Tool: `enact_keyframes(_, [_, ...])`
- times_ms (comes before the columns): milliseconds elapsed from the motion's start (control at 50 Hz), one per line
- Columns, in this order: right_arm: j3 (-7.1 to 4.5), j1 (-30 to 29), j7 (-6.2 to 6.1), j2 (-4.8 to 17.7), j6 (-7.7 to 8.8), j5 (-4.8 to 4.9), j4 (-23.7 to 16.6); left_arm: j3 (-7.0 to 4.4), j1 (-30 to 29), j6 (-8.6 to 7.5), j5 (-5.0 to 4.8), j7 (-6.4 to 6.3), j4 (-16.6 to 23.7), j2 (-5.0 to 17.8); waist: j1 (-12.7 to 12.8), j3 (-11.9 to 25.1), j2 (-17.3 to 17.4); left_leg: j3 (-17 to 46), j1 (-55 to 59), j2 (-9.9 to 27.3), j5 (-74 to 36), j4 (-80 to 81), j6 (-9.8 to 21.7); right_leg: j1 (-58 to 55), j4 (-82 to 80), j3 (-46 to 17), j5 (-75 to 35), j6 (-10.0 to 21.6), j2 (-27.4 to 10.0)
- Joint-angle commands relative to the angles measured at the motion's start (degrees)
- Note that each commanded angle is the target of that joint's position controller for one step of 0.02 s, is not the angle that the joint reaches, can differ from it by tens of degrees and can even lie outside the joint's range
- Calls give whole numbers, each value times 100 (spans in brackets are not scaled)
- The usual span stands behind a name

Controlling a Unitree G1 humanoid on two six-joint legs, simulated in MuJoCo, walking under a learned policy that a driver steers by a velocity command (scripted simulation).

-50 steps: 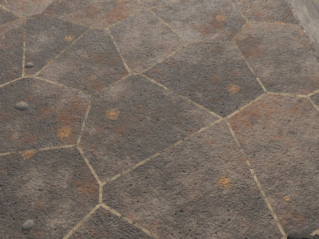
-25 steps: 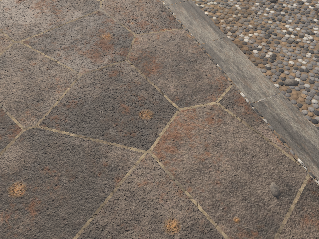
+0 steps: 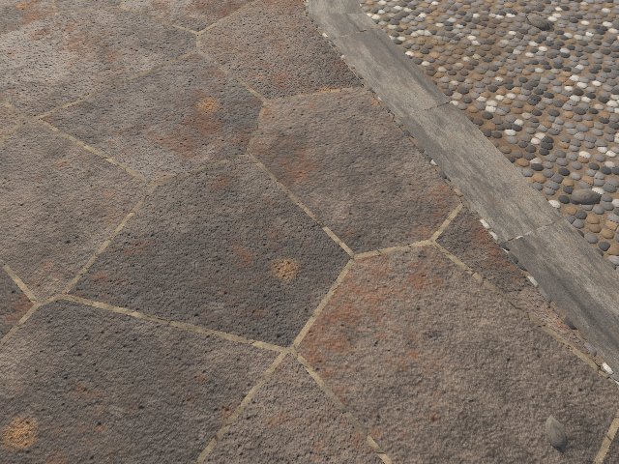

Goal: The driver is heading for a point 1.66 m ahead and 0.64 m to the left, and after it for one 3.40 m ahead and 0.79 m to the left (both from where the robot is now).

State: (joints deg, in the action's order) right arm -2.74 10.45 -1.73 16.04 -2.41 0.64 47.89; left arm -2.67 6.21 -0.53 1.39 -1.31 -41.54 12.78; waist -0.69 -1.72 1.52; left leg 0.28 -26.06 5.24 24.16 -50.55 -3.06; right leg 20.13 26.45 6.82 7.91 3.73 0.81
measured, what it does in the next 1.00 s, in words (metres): steps on the spot, turning left: left foot, then right foot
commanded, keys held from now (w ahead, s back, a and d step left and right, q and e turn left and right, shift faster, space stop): q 0.66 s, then no key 0.20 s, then w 0.14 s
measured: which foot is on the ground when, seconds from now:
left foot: up 0.00-0.10, down 0.12-0.62, up 0.64-0.98, down 1.00-1.00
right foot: down 0.00-0.12, up 0.14-0.62, down 0.64-1.00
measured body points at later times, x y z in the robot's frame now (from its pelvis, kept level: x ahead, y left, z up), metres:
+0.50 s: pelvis +0.01 +0.04 +0.01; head +0.04 +0.08 +0.46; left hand +0.10 +0.36 -0.10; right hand +0.21 -0.21 -0.08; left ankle -0.02 +0.13 -0.73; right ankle +0.08 -0.12 -0.69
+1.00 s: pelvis +0.02 +0.04 +0.00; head +0.04 +0.05 +0.45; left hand -0.01 +0.33 -0.12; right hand +0.28 -0.13 -0.10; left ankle -0.06 +0.13 -0.74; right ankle +0.08 -0.09 -0.73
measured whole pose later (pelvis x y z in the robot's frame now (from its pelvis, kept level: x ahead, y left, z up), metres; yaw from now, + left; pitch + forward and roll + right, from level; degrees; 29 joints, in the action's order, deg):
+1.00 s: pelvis +0.02 +0.04 +0.00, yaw +29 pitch +1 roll -1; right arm -2.9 11.5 -0.4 16.2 -1.9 0.9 38.4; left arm -2.9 11.5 0.0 -0.8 -0.1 -45.8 15.6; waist 1.4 -0.9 0.5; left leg 1.1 -12.6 0.0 18.0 -28.7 -0.7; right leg 13.8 29.5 0.5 17.0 -0.6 -1.9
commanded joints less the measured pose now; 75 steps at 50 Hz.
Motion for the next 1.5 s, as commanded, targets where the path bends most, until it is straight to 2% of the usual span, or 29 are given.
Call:
enact_keyframes(20, [-173, -15, 7, 559, 20, -2, -396, -322, -98, 4, -49, -119, 270, 1015, 87, 638, -783, -126, 222, 4, 66, 64, 118, -615, -1157, -1323, 85, 1056, -1835])
enact_keyframes(120, [-273, 747, 179, 711, 42, -96, -212, -359, -69, 157, -301, -138, 58, 905, -277, 544, -341, -4, 1478, -180, -1489, 2630, 750, -279, 294, -366, 113, 139, -1289])
enact_keyframes(140, [-410, 715, 90, 1358, 53, -124, -349, -295, 82, 156, -119, -103, 161, 564, 46, 438, 1278, 2014, 2038, 1208, -3107, 3014, 1332, 1035, 1992, 299, 1579, -497, -500])
enact_keyframes(160, [-433, 675, 131, 1607, 126, -264, -508, -322, -607, 114, -69, -137, 434, 697, -281, 241, 1595, 2997, 1727, 1826, -3775, 3362, 2246, 1898, 2995, -366, 3040, -649, 193])
enact_keyframes(180, [-405, 545, 155, 1461, 255, -355, -590, -364, -758, 106, -92, -141, 446, 828, -260, 319, 1029, 2676, 1711, 1573, -3632, 3355, 2205, 1972, 3691, -878, 2798, -593, 58])
enact_keyframes(220, [-371, 39, 111, 1181, 353, -126, -695, -432, -421, 140, -94, -191, 196, 912, 43, 401, 512, 1916, 1907, 1004, -3492, 3113, 1587, 2054, 3804, -1058, 1906, -574, -101])
enact_keyframes(280, [-291, 124, 16, 937, 312, -12, -759, -434, -333, 130, -106, -210, 161, 856, 94, 692, 499, 1668, 2121, 772, -4124, 2985, 1511, 1819, 3887, -1070, 1323, -703, -25])
enact_keyframes(500, [-445, 102, -40, 1214, 103, -2, -1102, -354, -539, -56, -218, -52, 197, 845, -114, 643, 826, 2414, 1917, 524, -3337, 2811, 1590, 753, 1500, -1201, 1221, -850, 185])
enact_keyframes(600, [-425, -344, -54, 1138, 11, 123, -1338, -399, 27, -203, -233, 83, 55, 947, 211, 747, 829, 2779, 1756, 172, -3281, 2361, 1252, -437, -445, -1088, 253, -614, 213])
enact_keyframes(620, [-387, -300, -76, 994, 4, 108, -1391, -457, 198, -206, -196, 82, -2, 1114, 210, 825, 633, 2640, 1334, -67, -2484, 2105, 1002, -1104, -763, -1281, -381, -462, -183])
enact_keyframes(640, [-295, 14, -55, 653, 12, 0, -1400, -520, 245, -167, -88, 41, 61, 1481, 2, 1022, -570, 1882, 554, -677, -588, 941, 683, -1849, -768, -2340, -1396, -2, -1382])
enact_keyframes(660, [-347, 158, -33, 782, 72, 31, -1562, -537, 219, -127, 97, 58, 56, 1687, -164, 747, -1774, 1060, -641, -1383, 1542, -99, 370, -1803, -810, -3617, -2545, 1035, -2324])
enact_keyframes(680, [-466, 294, -15, 1231, 122, -44, -1461, -470, 107, -151, 57, 53, 158, 1424, -111, 720, -1356, 1029, -805, -926, 1451, -1285, 132, -1596, -829, -3639, -2397, 1446, -2596])
enact_keyframes(700, [-545, 284, 1, 1385, 108, 1, -1330, -380, -129, -153, 0, 30, 226, 1114, -142, 594, -992, 1000, -769, -838, 1032, -1690, 43, -1414, -759, -2999, -2062, 1230, -2167])
enact_keyframes(740, [-503, 267, -32, 1121, 10, -16, -1216, -312, -335, -117, -136, 8, 236, 979, -125, 391, -838, 942, -848, -821, 452, -1918, -136, -1305, -692, -2278, -1680, 881, -1603])
enact_keyframes(860, [-195, -220, 44, 466, 37, -30, -1496, -301, -28, 6, -123, -39, 68, 1155, 169, 612, -1179, 290, 100, -556, 174, 159, -226, -1440, -631, -1533, -2018, 917, -1338])
enact_keyframes(960, [-191, 184, 145, 563, 111, 22, -1245, -291, 310, 25, -292, 103, -99, 1381, 102, 282, -1110, -370, 1762, -781, -807, 2508, 229, -399, -947, -1756, 1581, 733, -1269])
enact_keyframes(1000, [-230, 819, 91, 742, 183, 20, -1115, -96, 227, -93, -178, 178, -102, 862, -214, 436, -543, 576, 3066, -119, -699, 2885, 607, 552, -12, -1397, 1898, 180, -896])
enact_keyframes(1020, [-380, 1189, 68, 1373, 204, -63, -1048, 11, 105, -218, -98, 211, 129, 431, -182, 563, 967, 2227, 3441, 969, 104, 3225, 1211, 1633, 1510, -320, 2120, -313, -82])
enact_keyframes(1040, [-442, 1504, 139, 1510, 326, -107, -997, -106, -569, -308, -237, 165, 380, 942, -651, 85, 1204, 3593, 2894, 1639, 879, 4016, 1964, 2349, 2497, -637, 2757, -376, -107])
enact_keyframes(1080, [-266, 1101, 138, 951, 556, -105, -1003, -251, -290, -360, -374, 184, 240, 1215, -297, -475, 888, 3082, 2706, 1346, 1313, 4177, 1818, 2807, 3296, -988, 1960, -200, -537])
enact_keyframes(1140, [-194, 913, 112, 744, 640, -59, -1035, -243, -194, -447, -241, 271, 93, 1030, -175, -417, 616, 2038, 2732, 894, -303, 4346, 1493, 2714, 3020, -907, 715, -196, -681])
enact_keyframes(1320, [-328, 1393, 132, 1049, 642, 50, -777, -33, -988, -475, -277, 456, 391, 749, -390, -453, 523, 884, 2173, 798, -1604, 4319, 1410, 1330, 758, -586, -588, -404, -343])
enact_keyframes(1380, [-367, 1362, 118, 1140, 596, 81, -697, -90, -778, -512, -278, 483, 402, 976, -159, -381, 590, 902, 2528, 1006, -2329, 4003, 1273, 962, 467, -562, -259, -139, -265])
enact_keyframes(1420, [-326, 1299, 90, 1069, 539, 47, -682, -271, 286, -504, -249, 401, 105, 1286, 425, 357, 504, 471, 2430, 644, -4301, 2582, 1017, -591, 268, -297, -163, 139, 57])
enact_keyframes(1440, [-225, 1355, 63, 858, 528, -30, -742, -378, 1285, -494, -239, 342, -115, 1558, 847, 1135, 261, 230, 1610, 366, -3929, 1131, 800, -2177, 451, -792, -104, 396, -416])
enact_keyframes(1460, [-48, 1932, 80, 261, 613, -14, -951, -511, 1950, -455, -106, 314, -216, 2186, 681, 2050, -1405, -25, -556, -575, -1330, -1321, 309, -4136, -72, -3643, 1463, 1304, -1990])
enact_keyframes(1480, [-69, 1726, 77, 477, 738, 64, -908, -371, 1927, -487, -188, 354, -225, 1760, 762, 2200, -1620, 832, -1229, -793, 814, -2146, 336, -4061, -1145, -5201, 2434, 1405, -2240])
enact_keyframes(1500, [-191, 1230, 131, 873, 785, 236, -1010, -273, 1474, -481, -210, 333, -209, 1496, 663, 1241, -1261, 762, -1822, -420, 495, -2503, 411, -3390, -1222, -4421, 2614, 1150, -2158])
Keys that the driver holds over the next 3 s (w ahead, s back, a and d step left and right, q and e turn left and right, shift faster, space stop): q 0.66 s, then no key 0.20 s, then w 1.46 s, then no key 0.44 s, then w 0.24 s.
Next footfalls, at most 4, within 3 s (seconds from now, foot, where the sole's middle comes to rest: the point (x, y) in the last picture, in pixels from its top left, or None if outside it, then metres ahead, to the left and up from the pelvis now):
0.12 left None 0.02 0.13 -0.77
0.64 right None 0.11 -0.08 -0.77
1.00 left None -0.02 0.15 -0.77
1.44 right None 0.37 0.06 -0.77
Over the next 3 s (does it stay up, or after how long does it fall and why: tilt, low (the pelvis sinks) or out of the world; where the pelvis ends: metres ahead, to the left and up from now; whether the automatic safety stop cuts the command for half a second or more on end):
stays up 0.80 0.41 0.01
